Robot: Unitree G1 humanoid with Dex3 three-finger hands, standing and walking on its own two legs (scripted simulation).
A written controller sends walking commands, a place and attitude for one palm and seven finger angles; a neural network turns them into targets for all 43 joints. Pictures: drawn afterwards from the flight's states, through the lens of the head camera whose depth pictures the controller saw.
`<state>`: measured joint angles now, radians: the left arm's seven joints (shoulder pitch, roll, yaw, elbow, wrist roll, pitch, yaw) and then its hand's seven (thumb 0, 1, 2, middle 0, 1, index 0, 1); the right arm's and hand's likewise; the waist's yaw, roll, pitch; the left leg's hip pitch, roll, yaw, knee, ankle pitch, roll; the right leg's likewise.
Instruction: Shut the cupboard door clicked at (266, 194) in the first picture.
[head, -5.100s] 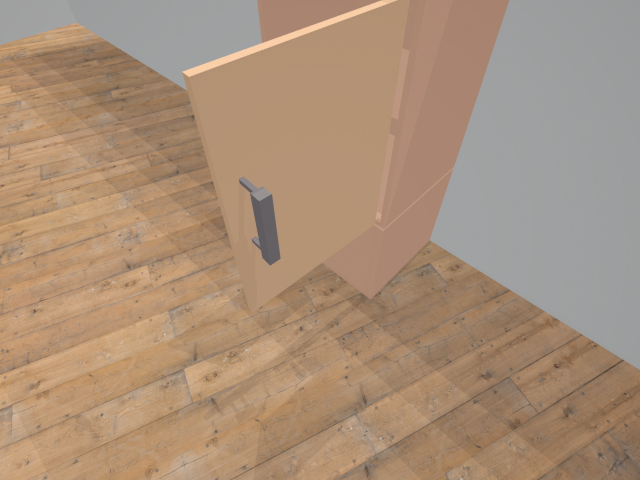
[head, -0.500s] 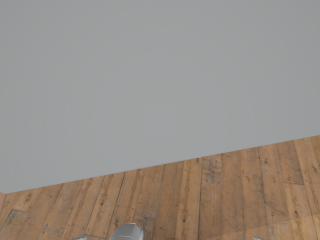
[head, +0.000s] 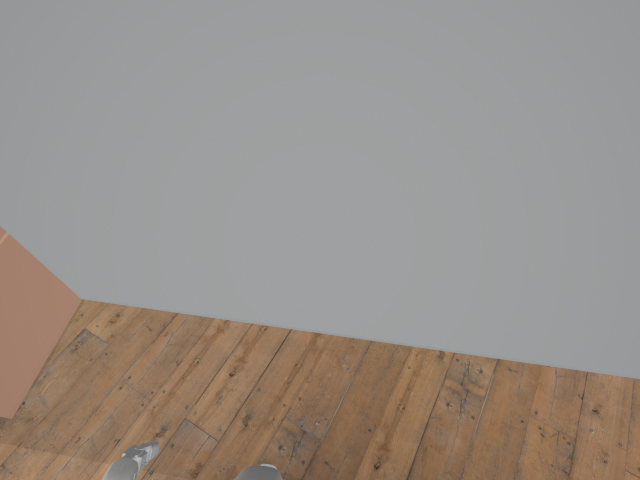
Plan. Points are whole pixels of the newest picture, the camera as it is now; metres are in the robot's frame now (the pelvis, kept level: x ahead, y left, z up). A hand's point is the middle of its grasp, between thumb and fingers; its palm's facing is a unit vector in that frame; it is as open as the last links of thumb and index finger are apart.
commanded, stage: turn to face it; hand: left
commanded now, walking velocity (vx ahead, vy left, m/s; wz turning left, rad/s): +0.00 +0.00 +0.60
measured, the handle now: out of the picture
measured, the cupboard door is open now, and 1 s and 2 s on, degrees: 85 85 85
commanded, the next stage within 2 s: none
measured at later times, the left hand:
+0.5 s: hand out of the picture +0.02 +0.21 -0.15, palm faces +0.36 -0.90 -0.25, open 7.4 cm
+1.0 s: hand out of the picture -0.07 +0.14 -0.18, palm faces +0.64 -0.74 -0.20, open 7.4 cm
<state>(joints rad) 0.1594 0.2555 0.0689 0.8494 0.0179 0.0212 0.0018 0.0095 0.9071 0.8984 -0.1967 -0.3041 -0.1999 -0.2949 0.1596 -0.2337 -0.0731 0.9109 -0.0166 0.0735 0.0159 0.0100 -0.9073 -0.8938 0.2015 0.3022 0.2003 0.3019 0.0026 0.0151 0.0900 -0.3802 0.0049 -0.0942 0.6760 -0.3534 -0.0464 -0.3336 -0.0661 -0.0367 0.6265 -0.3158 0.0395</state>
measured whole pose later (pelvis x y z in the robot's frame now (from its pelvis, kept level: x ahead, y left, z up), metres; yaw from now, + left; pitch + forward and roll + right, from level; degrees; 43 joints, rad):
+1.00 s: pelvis +0.02 -0.04 +0.00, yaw +39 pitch +0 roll +1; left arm 0.24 0.23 0.06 0.91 0.01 0.04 0.00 0.01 0.90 0.90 -0.20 -0.30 -0.20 -0.30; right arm 0.07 -0.23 -0.06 0.89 -0.01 0.04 0.03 0.01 -0.91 -0.89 0.20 0.30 0.19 0.30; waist 0.01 -0.07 0.12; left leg -0.32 0.00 0.08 0.62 -0.28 0.03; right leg -0.31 -0.15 -0.18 0.83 -0.51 0.06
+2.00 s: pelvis +0.08 -0.06 +0.01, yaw +71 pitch +1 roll +0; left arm 0.17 0.25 0.06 0.90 0.01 0.04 0.00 0.01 0.91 0.90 -0.19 -0.30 -0.20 -0.29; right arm 0.16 -0.21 -0.05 0.93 -0.02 0.06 0.01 0.01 -0.91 -0.89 0.20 0.30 0.20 0.30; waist 0.00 0.01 0.08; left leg -0.33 -0.02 -0.08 0.55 -0.23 -0.01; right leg -0.31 -0.04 -0.04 0.64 -0.36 0.05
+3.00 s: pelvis +0.10 +0.13 +0.03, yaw +86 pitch +1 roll +2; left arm 0.30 0.17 0.06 1.05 0.02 -0.06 0.00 0.00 0.94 0.90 -0.20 -0.30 -0.20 -0.30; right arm 0.22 -0.21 -0.07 1.04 -0.02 0.01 0.04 0.01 -0.92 -0.89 0.19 0.30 0.19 0.30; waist 0.02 -0.02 0.05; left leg -0.50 0.09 0.06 0.81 -0.23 -0.04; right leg -0.11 -0.11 -0.17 0.37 -0.27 0.03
